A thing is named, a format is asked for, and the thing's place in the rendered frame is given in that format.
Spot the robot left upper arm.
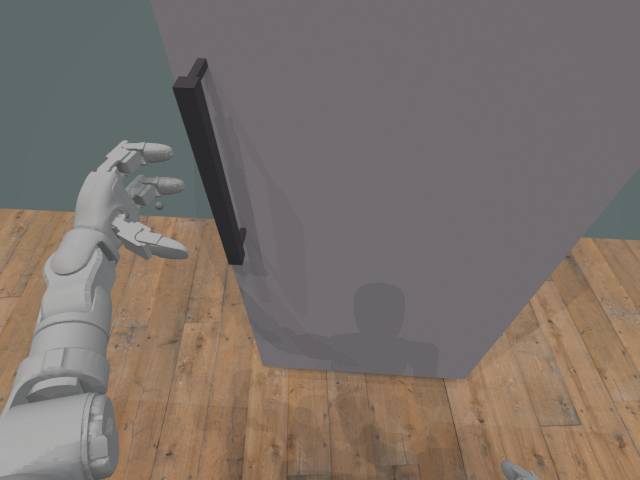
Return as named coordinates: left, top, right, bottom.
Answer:
left=0, top=392, right=119, bottom=480

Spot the robot right hand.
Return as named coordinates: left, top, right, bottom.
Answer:
left=501, top=460, right=540, bottom=480

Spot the robot left hand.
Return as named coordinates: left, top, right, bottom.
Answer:
left=73, top=140, right=189, bottom=260

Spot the fridge door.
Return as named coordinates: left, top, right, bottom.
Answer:
left=150, top=0, right=640, bottom=379

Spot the handle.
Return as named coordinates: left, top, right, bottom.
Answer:
left=172, top=58, right=246, bottom=265

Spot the left robot forearm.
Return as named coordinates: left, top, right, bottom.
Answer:
left=0, top=228, right=120, bottom=424

